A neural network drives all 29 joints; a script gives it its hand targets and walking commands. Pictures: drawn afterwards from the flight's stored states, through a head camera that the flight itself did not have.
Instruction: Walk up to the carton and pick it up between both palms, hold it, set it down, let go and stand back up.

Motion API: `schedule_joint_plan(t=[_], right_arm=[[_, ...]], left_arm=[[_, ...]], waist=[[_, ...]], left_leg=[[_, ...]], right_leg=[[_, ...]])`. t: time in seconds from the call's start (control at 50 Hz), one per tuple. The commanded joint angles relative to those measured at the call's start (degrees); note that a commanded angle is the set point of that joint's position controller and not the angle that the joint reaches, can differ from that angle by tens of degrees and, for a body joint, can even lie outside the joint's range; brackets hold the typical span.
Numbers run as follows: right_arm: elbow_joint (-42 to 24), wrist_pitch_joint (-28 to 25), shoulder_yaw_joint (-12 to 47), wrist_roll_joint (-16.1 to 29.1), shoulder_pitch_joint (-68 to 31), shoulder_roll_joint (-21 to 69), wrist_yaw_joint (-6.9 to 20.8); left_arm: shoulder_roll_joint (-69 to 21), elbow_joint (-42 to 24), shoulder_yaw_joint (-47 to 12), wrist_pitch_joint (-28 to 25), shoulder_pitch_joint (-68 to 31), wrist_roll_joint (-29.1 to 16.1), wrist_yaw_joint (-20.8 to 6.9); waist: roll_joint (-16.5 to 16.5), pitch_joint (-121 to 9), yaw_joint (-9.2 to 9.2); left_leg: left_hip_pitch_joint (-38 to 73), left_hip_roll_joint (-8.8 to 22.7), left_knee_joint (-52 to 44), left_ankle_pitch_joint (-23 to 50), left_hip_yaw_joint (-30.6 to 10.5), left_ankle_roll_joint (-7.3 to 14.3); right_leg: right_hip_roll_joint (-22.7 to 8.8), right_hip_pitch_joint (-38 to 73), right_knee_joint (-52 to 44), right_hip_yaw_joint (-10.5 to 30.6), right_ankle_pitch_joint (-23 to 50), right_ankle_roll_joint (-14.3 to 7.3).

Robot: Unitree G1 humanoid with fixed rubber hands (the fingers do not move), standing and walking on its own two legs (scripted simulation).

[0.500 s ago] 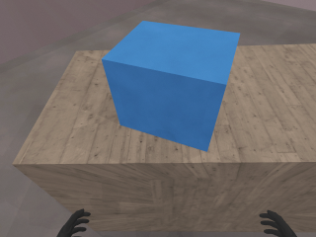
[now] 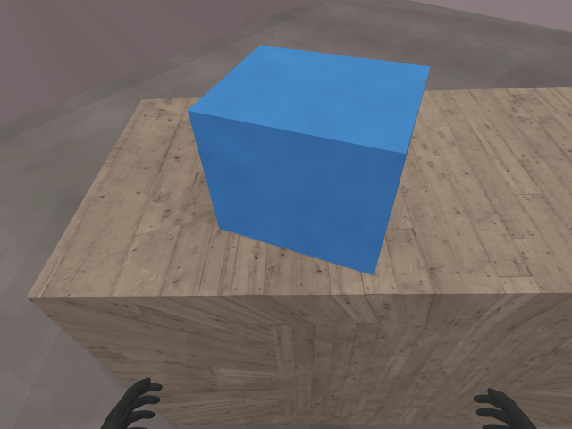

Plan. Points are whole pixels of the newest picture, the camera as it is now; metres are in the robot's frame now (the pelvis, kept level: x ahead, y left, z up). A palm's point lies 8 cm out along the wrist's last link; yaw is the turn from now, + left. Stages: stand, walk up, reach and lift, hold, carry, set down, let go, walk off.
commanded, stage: stand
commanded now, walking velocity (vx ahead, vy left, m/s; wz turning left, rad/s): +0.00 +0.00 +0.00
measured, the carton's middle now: (314, 155) +0.49 -0.01 +0.14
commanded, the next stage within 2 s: walk up in 0.76 s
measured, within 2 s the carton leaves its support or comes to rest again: neither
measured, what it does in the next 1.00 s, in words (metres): stands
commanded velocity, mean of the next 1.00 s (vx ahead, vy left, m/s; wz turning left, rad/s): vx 0.00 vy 0.00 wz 0.00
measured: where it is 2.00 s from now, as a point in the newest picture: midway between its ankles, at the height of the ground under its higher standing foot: outside the picture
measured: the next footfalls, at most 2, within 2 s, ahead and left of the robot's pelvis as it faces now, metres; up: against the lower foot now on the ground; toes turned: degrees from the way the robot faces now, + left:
right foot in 1.24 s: +0.03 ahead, -0.17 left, +0.00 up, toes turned +0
left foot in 1.78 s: +0.07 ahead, +0.07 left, +0.00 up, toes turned +4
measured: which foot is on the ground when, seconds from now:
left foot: down 0.00-1.00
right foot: down 0.00-1.00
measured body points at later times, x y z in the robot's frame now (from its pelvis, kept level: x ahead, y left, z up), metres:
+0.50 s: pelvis -0.01 +0.00 +0.00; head -0.01 +0.00 +0.45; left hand +0.16 +0.27 -0.07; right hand +0.14 -0.29 -0.09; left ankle +0.00 +0.12 -0.72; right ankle +0.00 -0.12 -0.72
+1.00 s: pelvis -0.02 +0.00 +0.00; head -0.02 +0.00 +0.45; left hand +0.14 +0.28 -0.07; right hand +0.12 -0.30 -0.09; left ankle +0.00 +0.12 -0.72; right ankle +0.00 -0.12 -0.72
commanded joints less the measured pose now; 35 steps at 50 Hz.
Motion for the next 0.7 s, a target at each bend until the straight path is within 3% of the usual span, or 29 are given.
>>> schedule_joint_plan(t=[0.0, 0.02, 0.04, 0.12, 0.14, 0.16, 0.2, 0.24, 0.28, 0.3, 0.34, 0.38, 0.42, 0.44, 0.46, 0.48, 0.54, 0.56, 0.58, 0.6, 0.64, 0.68], right_arm=[[-2.34, -1.43, -4.23, -1.6, -4.88, -10.28, -0.35], [-2.09, -1.5, -4.04, -1.45, -4.7, -9.74, -0.09], [-2.3, -1.62, -4.18, -1.75, -5.34, -10.97, 0.0], [-1.2, -1.33, -3.62, -1.54, -3.76, -10.19, -0.12], [-1.3, -1.44, -4.28, -1.37, -3.76, -10.39, -0.1], [-1.54, -1.52, -3.89, -1.39, -4.22, -9.92, -0.01], [-0.8, -1.35, -3.71, -1.35, -3.81, -10.45, 0.0], [-1.07, -1.38, -4.12, -1.52, -3.54, -10.08, -0.18], [-0.53, -1.41, -4.22, -1.32, -4.33, -10.9, -0.07], [-0.31, -1.4, -4.09, -1.39, -4.17, -10.63, -0.28], [-0.37, -1.31, -3.85, -1.39, -4.98, -10.26, -0.21], [-0.22, -1.36, -4.19, -1.21, -5.01, -10.89, -0.27], [-0.29, -1.36, -3.82, -1.32, -4.86, -10.44, -0.03], [0.11, -1.33, -3.92, -1.09, -4.61, -10.2, 0.11], [-0.32, -1.56, -3.92, -1.55, -5.17, -10.71, -0.09], [0.09, -1.33, -3.97, -1.13, -4.71, -10.25, 0.0], [0.29, -1.68, -3.8, -1.46, -5.07, -11.31, 0.02], [0.32, -1.66, -4.11, -1.2, -5.66, -11.05, 0.07], [0.64, -1.54, -3.79, -1.51, -4.65, -10.94, -0.01], [0.34, -1.6, -3.84, -1.36, -5.94, -11.3, -0.08], [0.41, -1.32, -4.05, -1.23, -5.35, -11.17, -0.05], [0.98, -1.43, -4.01, -1.37, -5.15, -11.14, 0.24]], left_arm=[[12.17, -0.29, 4.45, -1.69, -3.89, -0.52, 0.21], [12.72, -0.21, 4.83, -1.61, -4.52, -0.61, 0.13], [11.78, -0.86, 4.6, -1.3, -4.91, -0.82, 0.17], [13.32, 0.56, 4.69, -1.5, -3.01, -1.02, 0.19], [12.81, 0.61, 4.45, -1.55, -4.29, -0.89, 0.29], [12.79, 0.52, 4.42, -1.35, -4.08, -0.76, 0.35], [12.93, 0.31, 4.67, -1.33, -5.03, -0.66, 0.13], [13.05, 0.74, 4.52, -1.61, -4.57, -0.51, 0.41], [13.05, 0.68, 4.6, -1.68, -3.52, -0.74, 0.57], [12.41, 0.73, 4.17, -1.7, -4.14, -0.78, 0.44], [12.33, 1.16, 4.13, -1.37, -3.49, -0.89, 0.41], [13.17, 1.08, 4.21, -1.33, -4.95, -0.76, 0.29], [11.84, 1.1, 3.88, -1.64, -4.35, -0.77, 0.32], [12.84, 1.32, 3.86, -1.66, -4.85, -1.17, 0.29], [12.23, 1.5, 3.84, -1.8, -4.68, -0.87, 0.2], [13.47, 1.38, 4.21, -1.58, -5.57, -0.75, 0.27], [12.09, 1.94, 4.18, -1.5, -3.25, -1.22, 0.03], [12.63, 2.08, 4.34, -1.44, -4.59, -0.69, 0.32], [13.44, 1.65, 4.16, -1.35, -4.55, -0.78, 0.24], [12.55, 1.32, 4.31, -1.26, -5.24, -0.69, -0.03], [12.85, 1.92, 4.18, -1.35, -4.24, -0.95, 0.07], [13.04, 1.35, 4.45, -1.25, -5.09, -0.6, 0.38]], waist=[[-1.15, -3.59, 0.55], [-1.03, -5.52, -0.07], [-0.95, -4.37, 0.89], [-0.85, -4.6, 0.62], [-1.04, -2.65, -0.31], [0.9, -4.6, -0.31], [-3.17, -3.36, 0.39], [-0.71, -4.43, -0.56], [0.31, -4.08, 0.09], [-1.65, -3.81, -0.05], [-0.19, -4.03, 0.31], [-2.14, -4.51, 0.04], [-0.95, -3.84, -0.02], [-2.91, -3.4, -0.42], [-0.87, -3.59, -0.51], [-2.36, -3.46, -0.9], [-0.33, -3.24, 0.88], [-0.65, -2.59, -0.02], [0.05, -2.99, 0.05], [-1.19, -2.75, 0.68], [-2.3, -1.68, 0.24], [-1.22, -1.68, 0.25]], left_leg=[[0.57, 4.5, -7.75, 12.58, -5.33, 3.47], [2.87, 4.66, -7.39, 13.89, -4.43, 3.36], [0.99, 4.35, -7.71, 13.45, -4.91, 3.47], [1.53, 4.62, -7.25, 13.02, -4.98, 3.93], [0.95, 3.91, -7.62, 12.85, -5.04, 3.54], [1.98, 3.98, -7.13, 13.25, -4.49, 3.25], [1.0, 4.25, -8.0, 12.79, -5.0, 3.37], [2.88, 4.52, -7.72, 13.7, -4.86, 3.43], [1.99, 4.36, -7.56, 14.18, -5.02, 3.41], [2.21, 4.6, -8.02, 14.27, -5.37, 3.26], [2.02, 4.99, -8.09, 13.32, -5.71, 3.76], [2.32, 4.78, -8.61, 11.77, -5.67, 3.48], [2.46, 4.63, -8.31, 12.46, -5.55, 3.8], [1.82, 4.61, -8.32, 13.2, -5.52, 3.63], [3.06, 4.61, -8.99, 11.08, -5.04, 3.38], [2.73, 4.34, -8.94, 11.71, -5.18, 3.15], [0.5, 5.19, -9.77, 11.96, -6.77, 3.98], [1.05, 4.52, -9.8, 11.59, -5.74, 3.44], [1.55, 4.68, -9.66, 12.13, -5.82, 3.62], [0.29, 4.85, -9.7, 10.77, -6.08, 3.86], [0.01, 4.77, -10.35, 9.35, -6.11, 3.72], [0.33, 4.33, -10.6, 8.21, -6.29, 3.12]], right_leg=[[-5.16, 2.56, -6.98, 4.18, 11.59, -4.46], [-4.99, 1.54, -6.66, 4.34, 11.66, -4.5], [-4.48, 2.53, -6.0, 3.51, 11.73, -4.27], [-5.13, 2.62, -6.98, 4.8, 11.84, -4.32], [-5.07, 1.52, -7.53, 5.16, 12.3, -4.59], [-5.56, 2.12, -7.76, 5.39, 12.23, -4.59], [-4.89, 2.16, -7.63, 4.14, 11.97, -4.29], [-5.37, 2.24, -7.9, 5.08, 12.59, -4.44], [-5.12, 1.93, -7.04, 5.23, 13.59, -4.92], [-5.33, 2.02, -7.79, 4.79, 12.9, -4.66], [-5.07, 2.51, -7.68, 4.51, 11.94, -4.29], [-5.21, 2.78, -7.76, 4.45, 11.38, -4.26], [-5.47, 1.72, -8.98, 5.67, 10.88, -4.5], [-5.53, 1.7, -9.23, 5.31, 11.49, -4.8], [-5.69, 1.02, -9.59, 5.94, 9.86, -4.43], [-5.52, 0.91, -9.54, 5.94, 9.16, -4.84], [-4.86, 3.0, -8.32, 4.79, 10.16, -4.43], [-5.38, 1.96, -8.89, 5.29, 9.4, -4.63], [-5.17, 1.65, -7.99, 4.98, 9.13, -4.66], [-4.59, 2.16, -8.03, 4.49, 9.96, -4.37], [-4.65, 1.51, -8.66, 4.74, 7.03, -4.42], [-4.94, 0.61, -9.61, 5.41, 5.54, -4.53]])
